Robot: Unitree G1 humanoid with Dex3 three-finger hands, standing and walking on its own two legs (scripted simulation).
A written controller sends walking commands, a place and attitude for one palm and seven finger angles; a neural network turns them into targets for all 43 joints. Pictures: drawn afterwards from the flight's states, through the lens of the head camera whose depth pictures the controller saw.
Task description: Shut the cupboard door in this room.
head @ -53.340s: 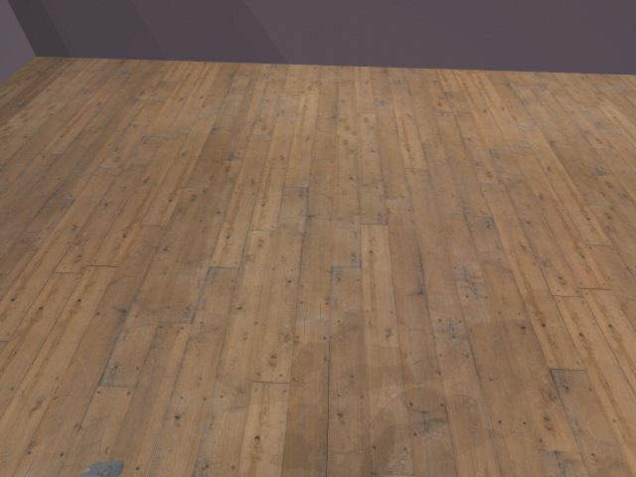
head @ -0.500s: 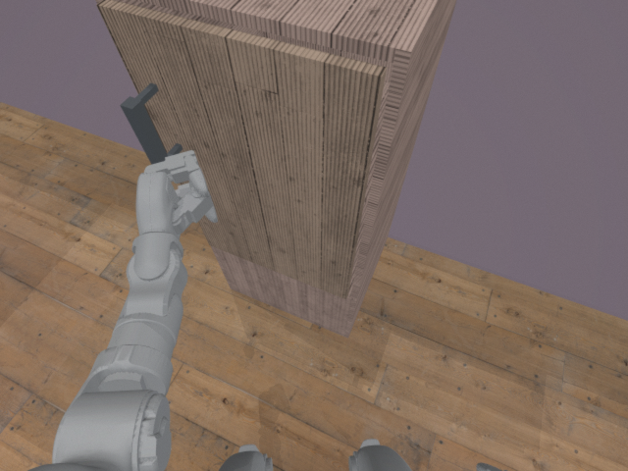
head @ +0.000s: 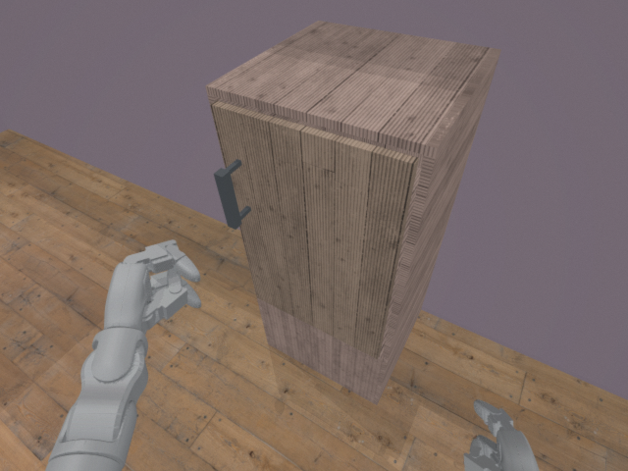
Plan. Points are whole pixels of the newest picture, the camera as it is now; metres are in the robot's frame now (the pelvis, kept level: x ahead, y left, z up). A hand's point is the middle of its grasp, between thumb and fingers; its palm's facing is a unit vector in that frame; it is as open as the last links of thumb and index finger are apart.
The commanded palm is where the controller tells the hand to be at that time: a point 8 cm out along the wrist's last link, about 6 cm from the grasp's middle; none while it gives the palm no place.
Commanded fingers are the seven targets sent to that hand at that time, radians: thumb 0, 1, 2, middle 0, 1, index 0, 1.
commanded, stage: draw the hand back to the body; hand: left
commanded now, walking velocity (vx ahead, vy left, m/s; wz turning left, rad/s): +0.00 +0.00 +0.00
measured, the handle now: (235, 194) +0.62 +0.20 -0.01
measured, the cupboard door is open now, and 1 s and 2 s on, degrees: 0 0 0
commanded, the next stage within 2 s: step back with the hand held close in 0.88 s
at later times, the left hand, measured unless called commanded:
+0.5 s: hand (31, 335) +0.20 +0.28 +0.17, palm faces +0.47 -0.79 -0.40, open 6.1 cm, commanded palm +0.15 +0.31 +0.19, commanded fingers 0.00 0.90 0.90 -0.20 -0.30 -0.20 -0.30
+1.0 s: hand (32, 343) +0.19 +0.26 +0.18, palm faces +0.48 -0.78 -0.40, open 7.4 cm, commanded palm +0.15 +0.30 +0.19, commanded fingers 0.00 0.90 0.90 -0.20 -0.30 -0.20 -0.30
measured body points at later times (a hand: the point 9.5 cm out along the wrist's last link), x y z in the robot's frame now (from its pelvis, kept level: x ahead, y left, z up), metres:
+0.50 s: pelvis +0.02 +0.01 +0.01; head -0.01 -0.02 +0.46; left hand +0.17 +0.32 +0.19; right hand +0.21 -0.20 -0.08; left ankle +0.00 +0.12 -0.73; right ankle -0.01 -0.12 -0.73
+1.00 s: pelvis +0.01 -0.01 +0.01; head -0.02 -0.04 +0.46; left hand +0.16 +0.30 +0.20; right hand +0.20 -0.22 -0.07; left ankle +0.00 +0.12 -0.73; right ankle -0.01 -0.12 -0.73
